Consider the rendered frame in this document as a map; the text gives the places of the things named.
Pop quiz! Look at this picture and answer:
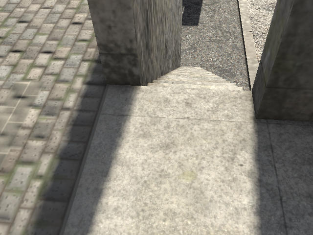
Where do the stairs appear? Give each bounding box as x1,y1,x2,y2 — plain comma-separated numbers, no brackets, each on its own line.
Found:
147,67,243,91

